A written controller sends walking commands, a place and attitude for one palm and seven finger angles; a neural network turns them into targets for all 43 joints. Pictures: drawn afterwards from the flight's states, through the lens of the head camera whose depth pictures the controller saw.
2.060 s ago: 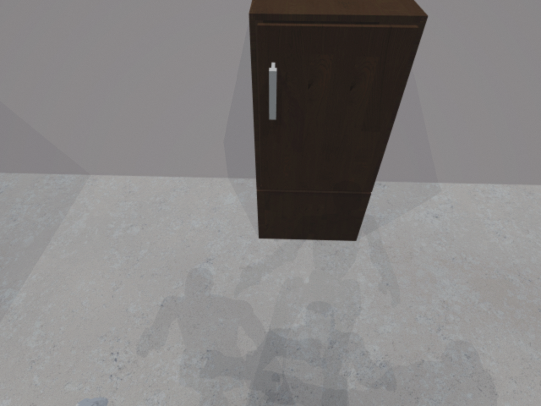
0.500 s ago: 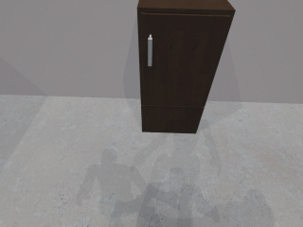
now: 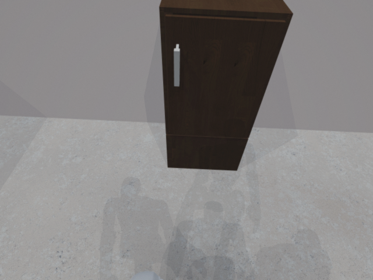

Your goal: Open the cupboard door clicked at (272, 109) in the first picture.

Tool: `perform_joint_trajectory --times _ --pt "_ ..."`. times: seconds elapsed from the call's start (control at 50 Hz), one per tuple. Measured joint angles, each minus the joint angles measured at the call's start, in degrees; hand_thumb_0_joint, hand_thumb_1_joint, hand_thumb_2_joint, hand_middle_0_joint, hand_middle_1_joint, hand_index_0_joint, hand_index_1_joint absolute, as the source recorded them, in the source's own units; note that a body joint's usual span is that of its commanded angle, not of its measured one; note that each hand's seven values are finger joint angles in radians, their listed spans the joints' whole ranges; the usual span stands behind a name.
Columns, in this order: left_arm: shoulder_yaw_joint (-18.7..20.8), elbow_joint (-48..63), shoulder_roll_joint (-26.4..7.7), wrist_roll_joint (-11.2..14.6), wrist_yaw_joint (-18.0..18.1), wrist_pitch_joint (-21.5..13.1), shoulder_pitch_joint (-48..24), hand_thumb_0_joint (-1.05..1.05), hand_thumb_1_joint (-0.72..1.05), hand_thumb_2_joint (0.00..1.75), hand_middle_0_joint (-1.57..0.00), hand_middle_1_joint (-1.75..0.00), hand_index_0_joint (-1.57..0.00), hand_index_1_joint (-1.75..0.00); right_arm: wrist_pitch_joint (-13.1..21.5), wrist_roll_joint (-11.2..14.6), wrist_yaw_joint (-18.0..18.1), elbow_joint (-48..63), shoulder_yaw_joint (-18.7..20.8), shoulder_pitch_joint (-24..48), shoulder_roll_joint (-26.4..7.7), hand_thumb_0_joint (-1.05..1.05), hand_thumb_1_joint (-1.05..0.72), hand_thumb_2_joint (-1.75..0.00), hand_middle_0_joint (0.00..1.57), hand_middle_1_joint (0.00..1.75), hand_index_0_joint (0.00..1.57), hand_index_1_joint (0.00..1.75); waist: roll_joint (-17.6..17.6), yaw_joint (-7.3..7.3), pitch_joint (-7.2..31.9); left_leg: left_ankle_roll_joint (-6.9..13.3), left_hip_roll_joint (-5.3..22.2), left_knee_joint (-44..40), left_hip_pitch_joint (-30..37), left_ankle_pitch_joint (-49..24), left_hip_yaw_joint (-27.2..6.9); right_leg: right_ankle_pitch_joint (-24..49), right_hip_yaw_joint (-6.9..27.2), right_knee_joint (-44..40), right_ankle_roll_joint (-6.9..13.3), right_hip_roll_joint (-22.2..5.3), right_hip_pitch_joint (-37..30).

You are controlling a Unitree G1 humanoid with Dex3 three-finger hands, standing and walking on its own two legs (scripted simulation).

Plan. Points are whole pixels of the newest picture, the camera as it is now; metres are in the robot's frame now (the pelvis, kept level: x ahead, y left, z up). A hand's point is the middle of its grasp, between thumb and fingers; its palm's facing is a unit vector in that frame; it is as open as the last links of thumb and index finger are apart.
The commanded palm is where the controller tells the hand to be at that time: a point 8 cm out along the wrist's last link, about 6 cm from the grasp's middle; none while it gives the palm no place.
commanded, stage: take the last steps up to it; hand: left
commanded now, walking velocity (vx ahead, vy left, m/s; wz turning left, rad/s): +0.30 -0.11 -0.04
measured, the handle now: (177, 65) +0.85 +0.11 +0.01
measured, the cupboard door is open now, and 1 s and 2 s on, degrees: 0 0 0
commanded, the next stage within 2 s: come to a stop and stand still in 0.68 s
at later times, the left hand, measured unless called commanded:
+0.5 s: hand (124, 243) +0.23 +0.19 -0.16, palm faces -0.02 -0.98 -0.19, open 7.3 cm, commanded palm none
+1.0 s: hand (161, 229) +0.29 +0.10 -0.19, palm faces +0.05 -0.99 -0.15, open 7.3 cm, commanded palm none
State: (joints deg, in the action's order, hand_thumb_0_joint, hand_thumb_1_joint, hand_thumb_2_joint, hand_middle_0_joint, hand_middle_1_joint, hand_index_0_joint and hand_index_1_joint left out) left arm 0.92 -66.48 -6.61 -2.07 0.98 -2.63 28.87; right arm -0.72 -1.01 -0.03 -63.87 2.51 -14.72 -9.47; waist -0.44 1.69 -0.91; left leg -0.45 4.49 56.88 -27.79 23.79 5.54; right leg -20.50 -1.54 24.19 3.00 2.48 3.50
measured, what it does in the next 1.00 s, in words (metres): walks ahead: left foot, then right foot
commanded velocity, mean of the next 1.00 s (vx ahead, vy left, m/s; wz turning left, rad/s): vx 0.11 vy -0.06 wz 0.02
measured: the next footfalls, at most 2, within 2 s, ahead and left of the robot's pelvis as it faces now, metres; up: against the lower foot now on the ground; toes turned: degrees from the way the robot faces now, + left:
left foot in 0.14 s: +0.18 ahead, +0.11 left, +0.00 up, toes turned +7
right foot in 0.62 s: +0.31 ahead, -0.17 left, +0.00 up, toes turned -10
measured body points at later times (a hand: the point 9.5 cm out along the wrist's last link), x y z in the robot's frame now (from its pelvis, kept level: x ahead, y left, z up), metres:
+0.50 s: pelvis +0.15 +0.00 +0.01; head +0.15 +0.01 +0.46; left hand +0.23 +0.24 -0.14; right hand +0.12 -0.23 -0.15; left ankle +0.14 +0.11 -0.74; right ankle +0.23 -0.16 -0.69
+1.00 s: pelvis +0.31 -0.06 -0.01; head +0.33 -0.04 +0.44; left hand +0.29 +0.15 -0.17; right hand +0.38 -0.30 -0.15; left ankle +0.37 +0.03 -0.74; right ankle +0.27 -0.16 -0.73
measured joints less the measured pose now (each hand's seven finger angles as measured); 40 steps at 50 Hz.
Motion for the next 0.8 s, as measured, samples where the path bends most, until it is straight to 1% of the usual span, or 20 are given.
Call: perform_joint_trajectory --times 0.06,0.12,0.14,0.16,0.2,0.22,0.24,0.28,0.34,0.38,0.42,0.5,0.58,0.6,0.62,0.64,0.68,0.72,0.76,0.8 --pt "-0.1 -1.8 1.0 0.0 0.2 0.2 1.9 0.00 0.91 0.90 -0.20 -0.30 -0.21 -0.30 0.6 0.2 -0.1 1.8 0.4 3.0 0.7 0.01 -0.91 -0.90 0.20 0.30 0.20 0.30 -0.5 0.23 -0.7 0.4 0.3 -6.9 -1.1 -3.5 0.9 -0.7 0.5 -1.6 -0.6 0.2 -2.3" --pt "0.1 -3.0 1.3 0.2 0.1 0.3 3.0 0.00 0.91 0.90 -0.20 -0.30 -0.21 -0.30 2.2 0.2 0.0 3.5 0.3 5.3 1.4 0.01 -0.92 -0.90 0.20 0.30 0.20 0.30 -1.3 0.17 -1.4 1.3 -0.4 -17.0 1.9 -8.3 2.0 -3.8 0.8 0.6 -1.4 0.0 -3.8" --pt "0.3 -3.2 1.5 0.4 0.0 0.4 3.5 0.00 0.91 0.90 -0.21 -0.30 -0.21 -0.30 3.1 0.1 0.2 4.1 0.2 5.7 1.4 0.01 -0.91 -0.90 0.20 0.30 0.20 0.30 -1.2 0.12 -1.4 1.9 -0.4 -20.7 4.0 -10.4 2.2 -5.8 1.1 4.4 -1.4 0.1 -2.9" --pt "0.5 -3.4 1.5 0.6 -0.2 0.7 3.3 0.00 0.91 0.90 -0.21 -0.30 -0.21 -0.30 3.9 -0.2 0.5 4.4 0.2 6.2 1.7 0.01 -0.91 -0.90 0.20 0.30 0.20 0.30 -1.5 -0.04 -1.6 2.8 -0.4 -19.8 4.2 -11.6 2.8 -7.4 0.9 11.7 -1.3 -0.4 -0.2" --pt "0.8 -3.2 1.0 0.5 -0.5 1.8 1.6 0.00 0.91 0.90 -0.21 -0.30 -0.21 -0.30 4.7 -0.2 0.9 4.7 0.0 6.4 2.4 0.01 -0.91 -0.90 0.20 0.30 0.20 0.30 -2.5 0.00 -1.9 3.9 -0.6 -17.6 5.5 -9.2 4.5 -7.9 1.3 29.0 -0.6 -1.3 7.0" --pt "1.1 -2.8 0.4 0.3 -0.7 2.2 0.3 0.00 0.91 0.90 -0.21 -0.30 -0.21 -0.30 4.7 -0.2 1.2 4.5 -0.1 5.9 2.7 0.01 -0.91 -0.90 0.20 0.30 0.20 0.30 -2.8 -0.11 -1.7 4.1 -0.9 -18.3 6.7 -8.4 5.0 -6.4 0.9 35.6 -0.6 -1.9 10.5" --pt "1.4 -2.2 -0.2 0.0 -0.9 2.6 -1.3 0.00 0.91 0.90 -0.20 -0.30 -0.21 -0.30 4.7 -0.1 1.5 4.3 0.0 5.2 3.0 0.00 -0.91 -0.90 0.20 0.30 0.20 0.30 -2.9 -0.24 -1.4 4.0 -1.2 -19.8 8.1 -8.2 5.2 -4.5 0.3 40.0 -0.7 -2.7 13.7" --pt "2.0 0.0 -1.2 -0.3 -1.1 2.7 -4.5 0.00 0.91 0.90 -0.20 -0.30 -0.20 -0.30 4.9 0.2 2.5 4.0 1.0 3.6 2.5 -0.01 -0.94 -0.90 0.20 0.30 0.20 0.30 -2.7 -0.48 -0.7 3.6 -1.8 -23.5 10.6 -9.4 5.1 -0.8 -0.6 43.1 -1.2 -4.4 19.1" --pt "2.7 3.8 -2.3 -0.4 -1.3 2.4 -8.6 0.00 0.91 0.90 -0.20 -0.30 -0.20 -0.30 4.4 -0.2 2.2 2.7 1.0 0.8 1.2 -0.01 -0.95 -0.90 0.20 0.30 0.20 0.30 -2.0 -0.59 0.8 3.5 -2.3 -28.3 13.6 -10.5 4.8 3.7 -1.3 40.2 -2.3 -6.8 24.4" --pt "3.0 5.8 -2.8 -0.3 -1.5 2.3 -10.9 0.00 0.91 0.90 -0.20 -0.30 -0.20 -0.30 4.0 -0.3 1.8 2.0 0.9 -1.0 0.9 -0.01 -0.95 -0.90 0.20 0.30 0.20 0.30 -1.7 -0.95 1.5 3.3 -2.5 -30.8 15.5 -10.9 4.6 6.1 -1.2 36.5 -2.9 -8.1 26.3" --pt "3.3 7.1 -3.3 -0.3 -1.7 2.4 -13.0 0.00 0.92 0.90 -0.20 -0.30 -0.20 -0.30 3.7 -0.4 1.5 1.5 0.9 -2.7 0.8 -0.01 -0.94 -0.90 0.20 0.30 0.20 0.30 -1.4 -1.64 1.7 2.8 -2.5 -32.6 17.2 -10.9 4.4 7.6 -1.2 32.0 -3.5 -9.0 27.0" --pt "3.6 8.4 -4.2 -0.1 -2.2 2.8 -16.6 0.00 0.92 0.90 -0.20 -0.30 -0.20 -0.30 3.3 -0.8 1.1 0.9 1.1 -5.6 1.2 0.00 -0.92 -0.90 0.20 0.30 0.20 0.30 -0.7 -3.62 1.2 1.5 -2.2 -34.9 20.2 -10.0 4.2 8.6 -1.5 21.9 -3.9 -9.6 25.7" --pt "3.6 8.8 -4.5 0.0 -2.5 2.5 -18.8 0.00 0.92 0.90 -0.20 -0.30 -0.20 -0.30 2.7 -1.0 0.9 0.0 1.3 -8.0 1.4 0.00 -0.91 -0.90 0.20 0.30 0.20 0.30 0.3 -5.43 0.2 -0.6 -0.8 -33.4 21.7 -7.0 4.0 7.6 -2.8 12.3 -3.6 -8.5 21.3" --pt "3.5 9.0 -4.5 0.0 -2.6 2.1 -19.1 0.00 0.92 0.90 -0.20 -0.30 -0.20 -0.30 2.4 -1.0 0.8 -0.3 1.3 -8.7 1.4 0.01 -0.91 -0.90 0.20 0.30 0.20 0.30 0.5 -5.64 0.0 -1.3 -0.2 -31.7 21.7 -5.5 3.8 7.9 -3.4 9.2 -3.4 -7.9 19.2" --pt "3.3 9.2 -4.6 0.0 -2.6 1.3 -19.2 0.00 0.92 0.90 -0.20 -0.30 -0.20 -0.30 2.3 -0.9 0.7 -0.6 1.3 -9.5 1.5 0.01 -0.91 -0.90 0.20 0.30 0.20 0.30 0.6 -5.61 -0.2 -1.5 0.4 -28.6 20.9 -3.3 3.5 9.3 -3.7 6.4 -2.7 -7.4 17.3" --pt "3.2 9.0 -4.2 -0.1 -2.3 0.5 -19.6 0.00 0.92 0.90 -0.20 -0.30 -0.20 -0.30 1.9 -0.6 0.6 -1.1 1.2 -9.6 1.2 0.01 -0.91 -0.90 0.20 0.30 0.20 0.30 1.4 -5.32 -0.8 -0.8 1.2 -22.7 19.0 -0.1 2.4 10.4 -4.2 7.4 -2.2 -6.6 17.3" --pt "2.6 8.8 -3.2 0.2 -1.7 -0.5 -19.5 0.00 0.91 0.90 -0.20 -0.30 -0.20 -0.30 0.7 -0.3 0.5 -1.8 0.9 -9.0 0.7 0.01 -0.91 -0.90 0.20 0.30 0.20 0.30 2.5 -4.84 -1.5 0.8 1.1 -7.8 13.4 4.6 -0.9 7.9 -5.4 9.4 -1.5 -5.6 16.5" --pt "2.1 8.3 -2.1 0.4 -1.1 -0.6 -18.3 0.00 0.91 0.90 -0.20 -0.30 -0.20 -0.30 0.1 -0.3 0.4 -1.7 1.0 -7.9 0.4 0.01 -0.91 -0.90 0.20 0.30 0.20 0.30 2.8 -4.28 -1.3 1.5 0.6 2.9 8.1 3.0 -2.0 6.6 -6.2 7.6 -1.0 -4.8 14.0" --pt "2.6 7.5 -1.7 0.6 0.1 -0.7 -16.8 -0.01 0.94 0.90 -0.20 -0.30 -0.20 -0.30 0.2 -0.5 0.4 -0.9 1.2 -6.5 0.1 0.01 -0.91 -0.90 0.20 0.30 0.20 0.30 2.9 -3.94 -1.0 1.4 0.8 6.1 4.0 -0.1 -1.9 6.9 -7.1 4.4 -1.0 -4.0 11.4" --pt "2.5 6.5 -1.9 0.4 0.5 -0.7 -15.1 -0.01 0.95 0.90 -0.20 -0.30 -0.21 -0.30 0.4 -0.6 0.5 0.4 1.2 -4.7 0.1 0.01 -0.91 -0.90 0.20 0.30 0.20 0.30 2.6 -3.80 -0.6 0.9 0.9 3.8 1.7 -1.6 -1.1 7.0 -7.8 1.9 -0.7 -3.5 9.2"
